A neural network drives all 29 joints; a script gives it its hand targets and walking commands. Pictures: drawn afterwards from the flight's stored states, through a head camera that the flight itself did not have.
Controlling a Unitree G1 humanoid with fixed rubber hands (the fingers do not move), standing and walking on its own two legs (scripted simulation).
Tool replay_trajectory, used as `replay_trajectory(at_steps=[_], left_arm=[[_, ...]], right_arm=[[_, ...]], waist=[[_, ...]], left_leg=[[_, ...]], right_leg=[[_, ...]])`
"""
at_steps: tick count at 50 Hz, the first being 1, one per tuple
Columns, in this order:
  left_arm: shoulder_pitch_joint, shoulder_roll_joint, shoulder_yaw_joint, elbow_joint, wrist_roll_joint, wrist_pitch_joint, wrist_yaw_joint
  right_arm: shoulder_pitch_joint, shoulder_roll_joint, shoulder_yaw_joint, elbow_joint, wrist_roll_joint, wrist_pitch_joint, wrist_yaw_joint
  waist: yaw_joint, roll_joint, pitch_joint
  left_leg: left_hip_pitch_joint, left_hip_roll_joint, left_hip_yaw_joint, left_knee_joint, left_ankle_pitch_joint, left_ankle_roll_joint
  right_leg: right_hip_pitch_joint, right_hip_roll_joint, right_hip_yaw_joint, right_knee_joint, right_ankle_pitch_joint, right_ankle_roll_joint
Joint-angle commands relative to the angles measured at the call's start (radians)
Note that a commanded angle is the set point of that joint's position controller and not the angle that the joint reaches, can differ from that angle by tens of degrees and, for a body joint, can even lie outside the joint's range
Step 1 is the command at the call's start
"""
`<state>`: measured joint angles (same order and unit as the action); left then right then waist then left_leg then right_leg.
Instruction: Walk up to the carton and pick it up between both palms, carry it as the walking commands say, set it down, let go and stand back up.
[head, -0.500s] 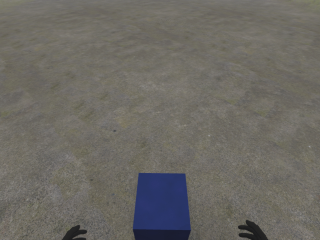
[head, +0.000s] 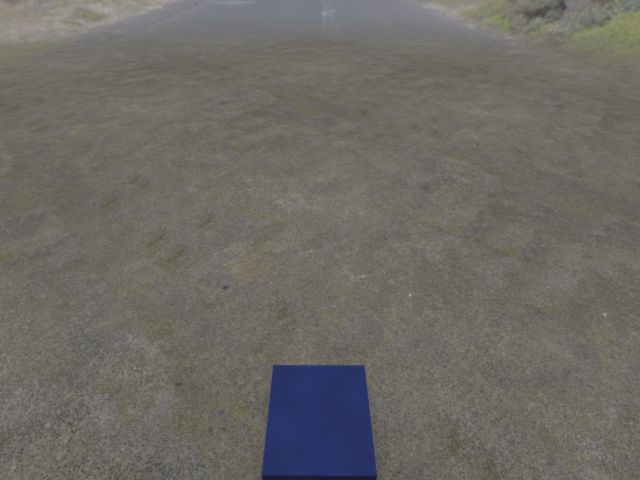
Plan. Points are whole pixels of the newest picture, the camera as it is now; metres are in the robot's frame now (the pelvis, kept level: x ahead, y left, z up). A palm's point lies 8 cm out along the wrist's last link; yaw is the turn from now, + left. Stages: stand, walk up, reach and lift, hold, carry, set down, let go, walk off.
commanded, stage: stand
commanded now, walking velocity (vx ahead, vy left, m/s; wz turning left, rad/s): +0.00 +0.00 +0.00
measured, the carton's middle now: (318, 438) +0.51 +0.01 -0.64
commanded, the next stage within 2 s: none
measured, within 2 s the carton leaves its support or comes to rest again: neither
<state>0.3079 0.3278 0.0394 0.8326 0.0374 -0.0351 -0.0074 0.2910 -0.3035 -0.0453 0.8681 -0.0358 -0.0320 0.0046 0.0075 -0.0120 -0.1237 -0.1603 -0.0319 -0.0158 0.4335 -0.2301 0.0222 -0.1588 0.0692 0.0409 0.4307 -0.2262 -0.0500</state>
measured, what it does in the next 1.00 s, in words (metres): stands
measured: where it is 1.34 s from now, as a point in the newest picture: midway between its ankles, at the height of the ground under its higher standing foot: outside the picture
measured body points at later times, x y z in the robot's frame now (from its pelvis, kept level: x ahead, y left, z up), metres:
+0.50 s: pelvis -0.02 +0.01 +0.00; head -0.07 +0.01 +0.45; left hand +0.05 +0.30 -0.12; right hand +0.04 -0.29 -0.12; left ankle +0.00 +0.11 -0.74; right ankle +0.00 -0.09 -0.74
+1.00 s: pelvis -0.02 +0.01 +0.00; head -0.06 +0.02 +0.45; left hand +0.03 +0.31 -0.13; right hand +0.04 -0.28 -0.12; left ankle +0.00 +0.11 -0.74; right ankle +0.00 -0.09 -0.74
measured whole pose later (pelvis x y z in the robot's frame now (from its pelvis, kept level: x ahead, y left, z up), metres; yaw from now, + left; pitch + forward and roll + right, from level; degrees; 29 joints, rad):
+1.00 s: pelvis -0.02 +0.01 +0.00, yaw +0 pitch -4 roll +0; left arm 0.24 0.34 0.01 1.05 0.01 -0.03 0.00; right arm 0.20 -0.33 -0.02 1.09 -0.01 -0.03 0.00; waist 0.00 -0.01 -0.03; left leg -0.14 -0.05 -0.02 0.37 -0.17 0.04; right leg -0.15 0.05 0.06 0.38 -0.17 -0.03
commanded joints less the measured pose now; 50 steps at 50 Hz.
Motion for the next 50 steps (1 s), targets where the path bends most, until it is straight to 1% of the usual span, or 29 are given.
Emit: replay_trajectory(at_steps=[1,5,6,7,10,19,24,26,28,29,30,34,37,42,46,48,50], left_arm=[[-0.086,0.195,0.054,-0.083,-0.005,-0.034,0.008],[-0.082,0.196,0.050,-0.056,-0.005,-0.034,0.009],[-0.078,0.193,0.049,-0.050,-0.007,-0.034,0.008],[-0.083,0.197,0.049,-0.044,-0.007,-0.034,0.008],[-0.074,0.192,0.045,-0.021,-0.010,-0.033,0.009],[-0.076,0.196,0.036,0.036,-0.015,-0.030,0.012],[-0.075,0.203,0.031,0.065,-0.019,-0.027,0.014],[-0.079,0.205,0.030,0.073,-0.018,-0.026,0.014],[-0.080,0.204,0.027,0.084,-0.019,-0.025,0.015],[-0.077,0.201,0.026,0.089,-0.021,-0.025,0.014],[-0.078,0.203,0.025,0.094,-0.021,-0.024,0.015],[-0.086,0.206,0.021,0.109,-0.020,-0.024,0.015],[-0.089,0.205,0.018,0.120,-0.021,-0.023,0.015],[-0.106,0.209,0.015,0.133,-0.023,-0.022,0.016],[-0.112,0.208,0.010,0.143,-0.024,-0.021,0.018],[-0.115,0.213,0.008,0.153,-0.023,-0.020,0.018],[-0.116,0.211,0.007,0.158,-0.025,-0.019,0.020]], right_arm=[[-0.103,-0.216,-0.048,-0.084,0.001,-0.038,-0.011],[-0.098,-0.212,-0.042,-0.053,0.003,-0.040,-0.011],[-0.093,-0.214,-0.042,-0.045,0.004,-0.041,-0.011],[-0.098,-0.213,-0.040,-0.040,0.004,-0.041,-0.011],[-0.090,-0.220,-0.037,-0.014,0.006,-0.040,-0.012],[-0.103,-0.225,-0.027,0.047,0.015,-0.036,-0.014],[-0.105,-0.230,-0.022,0.080,0.018,-0.034,-0.017],[-0.112,-0.233,-0.021,0.088,0.019,-0.033,-0.016],[-0.117,-0.236,-0.021,0.096,0.021,-0.031,-0.016],[-0.115,-0.234,-0.019,0.102,0.022,-0.031,-0.017],[-0.118,-0.238,-0.019,0.105,0.022,-0.030,-0.016],[-0.127,-0.241,-0.018,0.120,0.024,-0.027,-0.014],[-0.132,-0.244,-0.017,0.130,0.025,-0.025,-0.015],[-0.146,-0.236,-0.014,0.141,0.027,-0.025,-0.014],[-0.151,-0.243,-0.014,0.153,0.029,-0.021,-0.014],[-0.152,-0.243,-0.012,0.158,0.030,-0.019,-0.014],[-0.158,-0.248,-0.012,0.163,0.029,-0.018,-0.014]], waist=[[0.001,0.015,0.143],[-0.001,0.006,0.143],[-0.003,0.015,0.142],[-0.002,0.008,0.142],[-0.004,0.012,0.155],[-0.005,0.004,0.146],[-0.005,0.019,0.153],[-0.005,0.012,0.152],[-0.006,0.021,0.158],[-0.005,0.015,0.155],[-0.006,0.025,0.163],[-0.006,0.013,0.165],[-0.005,0.017,0.169],[-0.007,0.018,0.149],[-0.007,0.004,0.146],[-0.012,0.011,0.141],[-0.005,0.021,0.152]], left_leg=[[-0.062,0.122,-0.158,-0.107,-0.045,0.022],[-0.063,0.123,-0.163,-0.107,-0.055,0.026],[-0.064,0.124,-0.163,-0.110,-0.062,0.027],[-0.061,0.124,-0.162,-0.109,-0.052,0.026],[-0.066,0.126,-0.168,-0.115,-0.061,0.030],[-0.051,0.129,-0.164,-0.122,-0.027,0.030],[-0.053,0.132,-0.169,-0.132,-0.022,0.032],[-0.050,0.135,-0.168,-0.137,-0.022,0.032],[-0.049,0.134,-0.169,-0.142,-0.021,0.032],[-0.050,0.136,-0.171,-0.145,-0.027,0.033],[-0.054,0.136,-0.172,-0.151,-0.036,0.032],[-0.055,0.134,-0.170,-0.157,-0.049,0.028],[-0.049,0.133,-0.171,-0.158,-0.047,0.030],[-0.035,0.134,-0.167,-0.159,-0.029,0.030],[-0.022,0.133,-0.165,-0.156,-0.001,0.029],[-0.017,0.133,-0.165,-0.160,0.004,0.028],[-0.026,0.134,-0.166,-0.168,-0.004,0.029]], right_leg=[[-0.104,-0.144,0.186,-0.116,-0.043,-0.002],[-0.107,-0.144,0.190,-0.118,-0.062,-0.004],[-0.105,-0.144,0.190,-0.116,-0.059,-0.004],[-0.108,-0.145,0.191,-0.117,-0.058,-0.005],[-0.110,-0.144,0.193,-0.119,-0.061,-0.006],[-0.084,-0.149,0.188,-0.119,-0.021,-0.004],[-0.069,-0.150,0.184,-0.118,0.004,-0.004],[-0.064,-0.149,0.179,-0.119,0.008,-0.002],[-0.063,-0.149,0.178,-0.120,0.005,-0.002],[-0.059,-0.150,0.178,-0.122,0.007,-0.002],[-0.061,-0.149,0.176,-0.122,-0.001,-0.001],[-0.055,-0.147,0.171,-0.127,-0.012,0.001],[-0.059,-0.150,0.173,-0.132,-0.017,0.001],[-0.041,-0.153,0.169,-0.132,0.011,0.002],[-0.035,-0.157,0.164,-0.135,0.038,0.005],[-0.035,-0.157,0.162,-0.135,0.031,0.006],[-0.030,-0.157,0.160,-0.135,0.041,0.007]])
